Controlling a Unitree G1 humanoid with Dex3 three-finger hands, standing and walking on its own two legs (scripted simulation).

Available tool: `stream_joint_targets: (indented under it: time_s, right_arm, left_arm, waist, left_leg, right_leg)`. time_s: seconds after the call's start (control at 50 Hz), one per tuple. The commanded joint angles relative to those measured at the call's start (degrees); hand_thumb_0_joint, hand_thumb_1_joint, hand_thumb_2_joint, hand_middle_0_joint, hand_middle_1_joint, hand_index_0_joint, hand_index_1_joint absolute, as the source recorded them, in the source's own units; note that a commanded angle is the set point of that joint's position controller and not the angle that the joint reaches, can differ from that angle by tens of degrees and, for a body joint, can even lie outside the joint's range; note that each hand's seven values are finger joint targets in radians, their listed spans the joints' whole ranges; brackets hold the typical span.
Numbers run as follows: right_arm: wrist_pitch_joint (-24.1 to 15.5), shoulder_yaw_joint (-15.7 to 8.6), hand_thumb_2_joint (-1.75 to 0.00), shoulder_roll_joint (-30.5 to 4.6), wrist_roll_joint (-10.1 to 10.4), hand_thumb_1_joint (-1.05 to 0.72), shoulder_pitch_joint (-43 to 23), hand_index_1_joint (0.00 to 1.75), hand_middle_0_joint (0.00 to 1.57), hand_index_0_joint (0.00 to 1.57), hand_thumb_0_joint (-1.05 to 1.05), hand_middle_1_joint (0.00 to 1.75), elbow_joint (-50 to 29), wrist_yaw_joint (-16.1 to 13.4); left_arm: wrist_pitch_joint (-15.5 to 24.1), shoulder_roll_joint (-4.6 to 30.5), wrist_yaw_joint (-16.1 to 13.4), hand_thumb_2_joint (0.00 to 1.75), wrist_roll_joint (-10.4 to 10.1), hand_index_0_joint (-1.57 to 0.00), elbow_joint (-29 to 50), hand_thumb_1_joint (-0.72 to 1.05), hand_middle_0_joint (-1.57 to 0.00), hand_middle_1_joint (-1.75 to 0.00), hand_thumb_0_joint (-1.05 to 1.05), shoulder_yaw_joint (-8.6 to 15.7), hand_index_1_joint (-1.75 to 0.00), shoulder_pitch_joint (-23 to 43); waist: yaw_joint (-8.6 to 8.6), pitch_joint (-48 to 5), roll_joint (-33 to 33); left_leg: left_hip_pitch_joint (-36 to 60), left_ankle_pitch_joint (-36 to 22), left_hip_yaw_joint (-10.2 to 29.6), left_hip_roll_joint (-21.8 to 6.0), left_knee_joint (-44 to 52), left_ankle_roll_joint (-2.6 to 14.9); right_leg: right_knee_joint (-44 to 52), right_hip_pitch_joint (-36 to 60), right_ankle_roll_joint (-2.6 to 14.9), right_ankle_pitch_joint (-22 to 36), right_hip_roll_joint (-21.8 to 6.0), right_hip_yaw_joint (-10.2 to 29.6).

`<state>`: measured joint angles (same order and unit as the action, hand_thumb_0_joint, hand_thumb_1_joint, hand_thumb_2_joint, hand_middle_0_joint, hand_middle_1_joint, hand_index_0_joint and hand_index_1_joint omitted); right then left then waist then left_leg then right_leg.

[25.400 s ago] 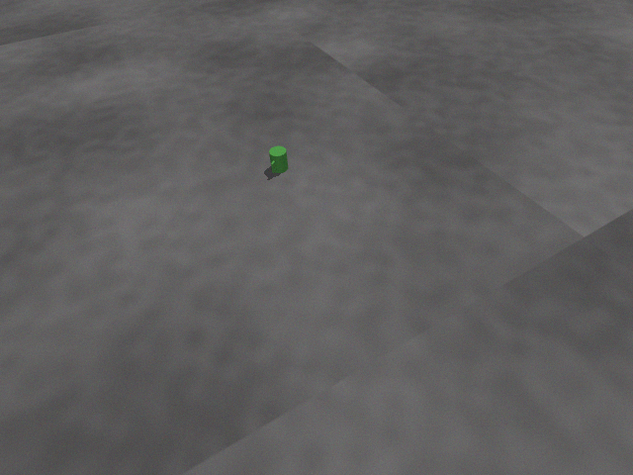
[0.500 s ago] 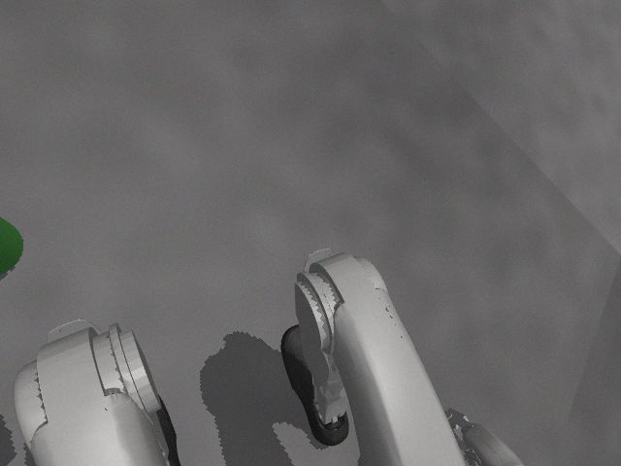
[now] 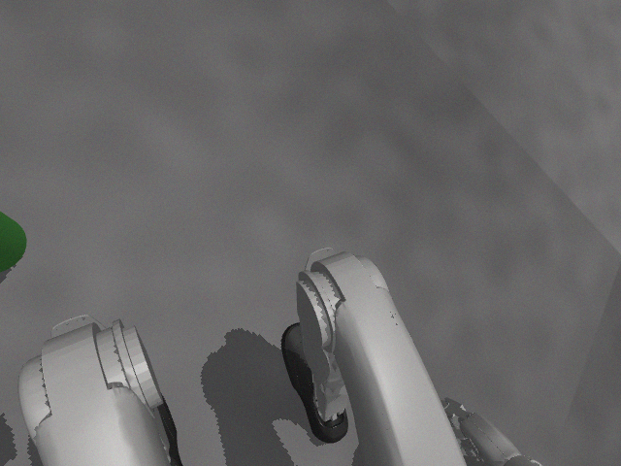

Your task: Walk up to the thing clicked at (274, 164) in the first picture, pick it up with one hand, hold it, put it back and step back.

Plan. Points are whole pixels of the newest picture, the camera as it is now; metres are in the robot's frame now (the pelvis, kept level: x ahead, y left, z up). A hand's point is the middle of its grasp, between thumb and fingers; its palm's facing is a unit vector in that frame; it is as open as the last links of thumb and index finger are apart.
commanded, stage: withdraw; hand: left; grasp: from above
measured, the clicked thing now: out of the picture +0.42 +0.33 -0.25
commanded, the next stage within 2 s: home in 1.00 s
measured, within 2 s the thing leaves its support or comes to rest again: neither
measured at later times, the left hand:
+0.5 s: hand out of the picture +0.45 +0.37 -0.09, palm faces -0.31 -0.08 -0.95, open 14.2 cm
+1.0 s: hand out of the picture +0.44 +0.35 -0.10, palm faces -0.41 -0.08 -0.91, open 14.0 cm
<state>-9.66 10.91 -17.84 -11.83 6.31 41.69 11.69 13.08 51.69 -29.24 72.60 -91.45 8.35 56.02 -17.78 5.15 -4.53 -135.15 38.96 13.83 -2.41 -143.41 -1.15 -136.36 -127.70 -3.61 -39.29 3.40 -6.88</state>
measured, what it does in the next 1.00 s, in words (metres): stands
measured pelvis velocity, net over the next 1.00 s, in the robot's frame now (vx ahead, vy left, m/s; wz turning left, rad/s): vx -0.01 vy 0.00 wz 0.08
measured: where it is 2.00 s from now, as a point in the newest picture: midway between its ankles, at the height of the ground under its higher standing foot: (248, 436)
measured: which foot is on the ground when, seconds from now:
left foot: down 0.00-1.00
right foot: down 0.00-1.00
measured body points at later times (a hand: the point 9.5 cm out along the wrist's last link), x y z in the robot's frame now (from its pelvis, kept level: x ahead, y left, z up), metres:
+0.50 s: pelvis +0.00 +0.00 +0.04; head +0.22 +0.09 +0.42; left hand +0.47 +0.37 -0.03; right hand +0.09 -0.27 -0.07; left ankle +0.07 +0.14 -0.28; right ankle +0.11 -0.12 -0.27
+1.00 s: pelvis -0.01 +0.00 +0.04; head +0.21 +0.10 +0.41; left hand +0.46 +0.35 -0.05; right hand +0.07 -0.28 -0.05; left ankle +0.07 +0.14 -0.28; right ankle +0.11 -0.12 -0.27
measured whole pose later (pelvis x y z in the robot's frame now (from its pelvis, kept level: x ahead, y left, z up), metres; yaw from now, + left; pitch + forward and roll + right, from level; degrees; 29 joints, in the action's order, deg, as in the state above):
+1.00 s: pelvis -0.01 +0.00 +0.04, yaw +5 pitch +32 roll -9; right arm -0.6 6.1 -17.6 -7.5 8.5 39.6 6.3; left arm 15.7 47.5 -18.0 73.8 -81.3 3.4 59.4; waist -14.3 -1.2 -1.4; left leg -131.7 34.7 9.0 -1.2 -133.5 -0.1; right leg -129.2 -124.4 -2.8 -37.6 0.7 -3.9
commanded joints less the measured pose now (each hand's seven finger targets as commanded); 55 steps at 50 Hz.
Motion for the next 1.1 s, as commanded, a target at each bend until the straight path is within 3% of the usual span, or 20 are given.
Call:
stream_joint_targets:
  time_s: [0.0, 0.02, 0.12, 0.2, 0.26, 0.36, 0.38, 0.46, 0.5, 0.52, 0.58, 0.62, 0.66, 0.7, 0.78, 0.84, 0.92, 0.98, 1.04, 1.08]
  right_arm:
    - [0.23, -5.05, -0.89, -16.41, 0.12, -0.88, 11.47, 0.30, 0.20, 0.20, 0.00, 0.30, 0.48, -0.51]
    - [0.17, -5.06, -0.89, -16.35, 0.14, -0.88, 11.84, 0.30, 0.20, 0.20, 0.00, 0.30, 0.58, -0.59]
    - [-0.14, -5.17, -0.89, -16.79, 0.16, -0.89, 12.07, 0.30, 0.20, 0.20, 0.00, 0.30, 0.22, -0.68]
    - [0.19, -6.57, -0.90, -16.37, 0.58, -0.89, 11.70, 0.30, 0.20, 0.20, 0.00, 0.30, -0.33, -0.57]
    - [0.73, -8.99, -0.90, -15.68, 1.64, -0.90, 11.56, 0.30, 0.20, 0.20, 0.00, 0.30, -1.16, -0.61]
    - [3.44, -12.68, -0.90, -14.68, 4.65, -0.90, 13.03, 0.30, 0.20, 0.20, 0.00, 0.30, -1.55, -1.62]
    - [4.30, -13.11, -0.90, -14.04, 5.20, -0.90, 13.77, 0.30, 0.20, 0.20, 0.00, 0.30, -1.62, -1.77]
    - [7.04, -13.14, -0.90, -12.03, 6.57, -0.90, 15.72, 0.30, 0.20, 0.20, 0.00, 0.30, -1.17, -2.84]
    - [8.11, -13.08, -0.90, -11.88, 7.46, -0.90, 15.57, 0.30, 0.20, 0.20, 0.00, 0.30, -2.16, -3.82]
    - [8.66, -13.07, -0.90, -12.09, 7.66, -0.90, 15.48, 0.30, 0.20, 0.20, 0.00, 0.30, -2.61, -4.25]
    - [9.28, -12.40, -0.90, -11.30, 7.99, -0.89, 14.44, 0.30, 0.20, 0.20, 0.00, 0.30, -3.57, -5.24]
    - [9.41, -11.68, -0.90, -11.51, 8.20, -0.89, 14.12, 0.30, 0.20, 0.20, 0.00, 0.30, -4.19, -5.96]
    - [9.41, -11.04, -0.90, -11.07, 8.07, -0.89, 13.38, 0.30, 0.20, 0.20, 0.00, 0.30, -4.47, -6.58]
    - [9.39, -9.95, -0.90, -10.48, 7.59, -0.89, 12.99, 0.30, 0.20, 0.20, 0.00, 0.30, -4.59, -6.66]
    - [9.65, -9.60, -0.90, -11.88, 6.35, -0.90, 12.07, 0.30, 0.20, 0.20, 0.00, 0.30, -3.93, -6.50]
    - [9.77, -9.11, -0.90, -12.49, 5.36, -0.90, 12.89, 0.30, 0.20, 0.20, 0.00, 0.30, -3.05, -6.07]
    - [9.03, -9.17, -0.90, -13.49, 4.12, -0.90, 14.14, 0.30, 0.20, 0.20, 0.00, 0.30, -2.21, -5.75]
    - [8.35, -9.47, -0.90, -13.36, 3.56, -0.90, 14.58, 0.30, 0.20, 0.20, 0.00, 0.30, -2.06, -5.63]
    - [7.80, -10.91, -0.90, -13.55, 4.06, -0.91, 15.21, 0.30, 0.20, 0.20, 0.00, 0.30, -2.59, -5.70]
    - [7.73, -11.75, -0.90, -13.35, 4.64, -0.91, 15.85, 0.30, 0.20, 0.20, 0.00, 0.30, -2.28, -5.80]
  left_arm:
    - [0.02, 16.26, -3.15, 1.09, -0.76, -0.09, 9.60, -0.42, -0.07, -1.14, 0.00, 1.20, -1.12, 18.32]
    - [-0.03, 16.05, -3.15, 1.08, -0.61, -0.09, 9.37, -0.42, -0.07, -1.14, 0.00, 1.01, -1.11, 18.91]
    - [-0.14, 17.56, -3.89, 0.96, -1.00, -0.08, 10.05, -0.51, -0.05, -1.02, 0.00, 2.54, -0.99, 18.25]
    - [-1.50, 19.24, -3.32, 0.96, -2.12, -0.08, 18.23, -0.51, -0.05, -1.01, 0.00, 4.35, -0.98, 17.07]
    - [-3.61, 18.01, -1.37, 0.97, -3.54, -0.07, 25.85, -0.52, -0.05, -1.01, 0.00, 4.38, -0.99, 15.16]
    - [-7.85, 15.87, 4.88, 0.99, -6.39, -0.07, 37.33, -0.54, -0.06, -1.01, 0.00, 3.73, -1.00, 13.08]
    - [-8.75, 14.29, 6.88, 1.00, -6.50, -0.06, 37.73, -0.54, -0.06, -1.01, 0.00, 2.36, -1.00, 13.40]
    - [-10.73, 4.37, 15.27, 1.01, -8.58, -0.06, 30.24, -0.54, -0.06, -1.01, 0.00, -3.84, -1.01, 9.71]
    - [-10.39, 1.47, 19.82, 1.00, -9.56, -0.06, 29.91, -0.53, -0.06, -1.02, 0.00, -7.08, -1.01, 8.83]
    - [-10.11, 2.72, 21.67, 1.00, -9.63, -0.07, 29.51, -0.52, -0.06, -1.02, 0.00, -6.94, -1.01, 7.73]
    - [-7.55, 1.10, 25.24, 0.99, -11.66, -0.08, 29.66, -0.50, -0.06, -1.01, 0.00, -8.11, -1.00, 9.48]
    - [-5.25, 2.40, 26.24, 0.99, -11.38, -0.08, 29.15, -0.50, -0.06, -1.01, 0.00, -7.74, -1.00, 9.90]
    - [-2.32, 5.17, 25.84, 0.99, -10.40, -0.08, 28.57, -0.51, -0.07, -1.01, 0.00, -6.27, -1.00, 11.61]
    - [0.48, 4.65, 24.07, 0.99, -9.10, -0.08, 27.93, -0.50, -0.07, -1.01, 0.00, -6.55, -1.01, 13.70]
    - [3.87, 5.28, 17.44, 1.01, -5.08, -0.07, 25.25, -0.52, -0.07, -1.02, 0.00, -6.08, -1.01, 18.60]
    - [4.16, 7.66, 12.63, 1.01, -1.73, -0.07, 21.38, -0.54, -0.07, -1.03, 0.00, -5.07, -1.03, 22.59]
    - [2.75, 12.98, 7.70, 1.01, 1.11, -0.07, 19.88, -0.54, -0.07, -1.02, 0.00, -1.25, -1.02, 26.92]
    - [0.41, 11.66, 6.23, 1.00, 1.12, -0.07, 19.83, -0.54, -0.06, -1.02, 0.00, -1.58, -1.01, 26.58]
    - [-2.33, 12.57, 6.22, 1.00, -1.25, -0.07, 24.87, -0.55, -0.07, -1.02, 0.00, -0.47, -1.01, 25.96]
    - [-4.48, 11.07, 7.51, 1.00, -2.44, -0.07, 26.13, -0.55, -0.07, -1.01, 0.00, -1.26, -1.00, 24.51]
  waist:
    - [-1.36, -38.49, 27.62]
    - [-2.21, -38.79, 25.99]
    - [-1.24, -39.10, 26.76]
    - [1.09, -45.05, 30.80]
    - [3.36, -49.68, 33.47]
    - [5.93, -56.18, 33.28]
    - [5.50, -56.48, 31.78]
    - [4.12, -45.61, 21.68]
    - [3.33, -41.47, 17.76]
    - [4.26, -40.72, 15.68]
    - [3.83, -38.33, 10.97]
    - [4.15, -36.91, 9.68]
    - [5.24, -37.87, 10.98]
    - [4.78, -38.20, 14.21]
    - [4.16, -40.29, 18.73]
    - [3.20, -41.61, 21.35]
    - [3.16, -46.30, 26.87]
    - [2.08, -48.80, 28.76]
    - [3.84, -55.58, 30.03]
    - [4.00, -55.69, 30.55]
  left_leg:
    - [30.23, -9.38, -7.45, -0.74, 14.22, 1.69]
    - [30.07, -9.43, -7.37, -0.72, 13.40, 1.90]
    - [30.73, -9.80, -7.38, -0.58, 13.94, 1.69]
    - [33.11, -11.11, -8.39, -0.60, 14.98, 1.51]
    - [36.97, -12.40, -9.10, -0.52, 16.62, 1.23]
    - [41.06, -13.27, -10.45, -0.05, 21.13, 1.45]
    - [40.98, -12.66, -10.55, 0.00, 21.91, 1.70]
    - [35.61, -7.89, -9.99, 0.77, 25.83, 2.83]
    - [33.61, -6.41, -9.58, 0.91, 27.20, 3.26]
    - [32.48, -6.46, -9.99, 1.08, 27.41, 3.56]
    - [29.25, -6.90, -10.57, 1.30, 27.11, 3.94]
    - [29.55, -6.63, -10.29, 1.32, 27.48, 3.77]
    - [30.21, -5.56, -10.42, 1.34, 27.68, 3.61]
    - [31.89, -5.97, -10.39, 1.34, 28.09, 3.13]
    - [35.86, -6.02, -9.33, 1.21, 27.88, 2.20]
    - [36.48, -6.20, -9.75, 1.55, 26.48, 1.97]
    - [40.29, -8.73, -9.90, 1.59, 25.07, 1.44]
    - [41.53, -8.62, -10.01, 1.48, 24.73, 1.55]
    - [43.39, -8.68, -10.97, 1.47, 25.09, 1.73]
    - [43.70, -7.55, -10.71, 1.17, 26.38, 1.70]
  right_leg:
    - [12.58, 17.11, 4.95, 13.94, 1.82, -6.60]
    - [12.75, 17.30, 4.71, 14.37, 1.90, -6.53]
    - [12.39, 16.94, 4.83, 14.22, 1.65, -6.84]
    - [12.58, 18.71, 5.08, 15.59, 1.38, -5.74]
    - [12.81, 18.53, 5.51, 16.70, 0.92, -4.59]
    - [16.62, 20.82, 5.76, 17.12, 0.22, -2.46]
    - [18.09, 21.95, 5.76, 16.49, 0.40, -1.92]
    - [23.53, 21.54, 5.50, 11.49, 0.51, -1.63]
    - [25.15, 22.11, 5.52, 10.26, 0.48, -1.37]
    - [26.07, 23.66, 5.46, 10.24, 0.38, -0.82]
    - [27.39, 25.58, 5.37, 10.64, 0.21, 0.07]
    - [27.60, 24.38, 5.63, 9.59, -0.03, -0.10]
    - [27.02, 23.89, 5.50, 8.63, -0.08, 0.24]
    - [25.89, 23.11, 5.45, 9.29, -0.11, -0.14]
    - [23.12, 18.10, 5.84, 8.91, -0.30, -1.71]
    - [21.86, 16.55, 5.91, 8.70, -0.27, -2.21]
    - [19.15, 15.48, 5.81, 10.82, -0.89, -2.85]
    - [18.83, 15.36, 5.74, 11.11, -0.93, -3.04]
    - [19.85, 18.49, 5.89, 11.61, -1.02, -2.11]
    - [20.35, 18.38, 6.02, 10.99, -1.00, -2.00]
